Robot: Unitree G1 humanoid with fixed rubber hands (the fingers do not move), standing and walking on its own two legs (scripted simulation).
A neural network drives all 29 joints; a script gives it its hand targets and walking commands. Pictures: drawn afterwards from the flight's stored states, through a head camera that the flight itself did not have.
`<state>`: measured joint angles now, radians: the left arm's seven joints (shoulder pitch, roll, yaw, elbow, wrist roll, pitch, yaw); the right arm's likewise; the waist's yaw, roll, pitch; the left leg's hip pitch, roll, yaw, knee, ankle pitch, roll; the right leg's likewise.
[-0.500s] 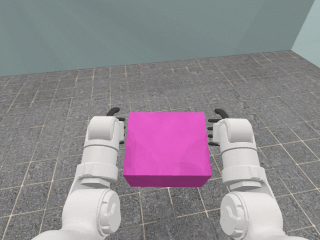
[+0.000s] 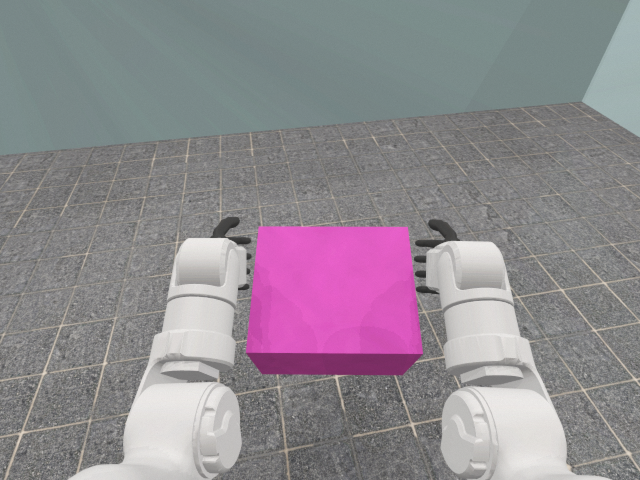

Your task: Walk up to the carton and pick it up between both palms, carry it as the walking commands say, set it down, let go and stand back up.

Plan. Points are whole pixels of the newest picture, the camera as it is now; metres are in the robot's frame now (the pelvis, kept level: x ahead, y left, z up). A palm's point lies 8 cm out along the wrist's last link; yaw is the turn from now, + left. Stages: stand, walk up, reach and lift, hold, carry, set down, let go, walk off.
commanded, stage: carry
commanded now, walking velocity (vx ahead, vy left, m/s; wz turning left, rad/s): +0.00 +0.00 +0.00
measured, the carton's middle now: (332, 302) +0.38 -0.01 +0.02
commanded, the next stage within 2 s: none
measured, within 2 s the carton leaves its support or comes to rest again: neither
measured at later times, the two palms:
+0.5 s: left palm (212, 289) +0.34 +0.14 +0.11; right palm (443, 304) +0.31 -0.14 +0.10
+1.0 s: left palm (186, 333) +0.29 +0.17 +0.08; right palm (431, 399) +0.20 -0.11 +0.09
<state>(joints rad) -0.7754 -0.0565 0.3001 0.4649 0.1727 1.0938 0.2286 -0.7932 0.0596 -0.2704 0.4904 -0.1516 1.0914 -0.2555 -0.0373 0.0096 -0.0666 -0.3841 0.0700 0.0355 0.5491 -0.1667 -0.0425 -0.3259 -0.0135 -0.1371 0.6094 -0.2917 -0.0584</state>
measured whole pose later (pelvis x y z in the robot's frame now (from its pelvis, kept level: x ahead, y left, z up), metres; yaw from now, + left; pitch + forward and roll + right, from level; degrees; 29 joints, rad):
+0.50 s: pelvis +0.00 +0.03 -0.01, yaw -4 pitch +3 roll +2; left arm -0.57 -0.15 0.26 0.14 0.16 1.22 0.30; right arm -0.57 0.15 -0.23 0.15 -0.14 1.22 -0.31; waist -0.01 -0.03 -0.12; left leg -0.43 0.04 0.14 0.60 -0.21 -0.01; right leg -0.44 -0.05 -0.03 0.72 -0.33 -0.02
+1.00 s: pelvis -0.05 +0.13 +0.00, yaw -18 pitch +5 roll +3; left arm -0.38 -0.19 0.20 -0.19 0.16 1.21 0.24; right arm -0.40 0.20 -0.17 -0.17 -0.13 1.22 -0.29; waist 0.00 -0.06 -0.05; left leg -0.40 0.01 0.14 0.57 -0.24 0.00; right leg -0.64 -0.10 0.08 0.76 -0.34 0.05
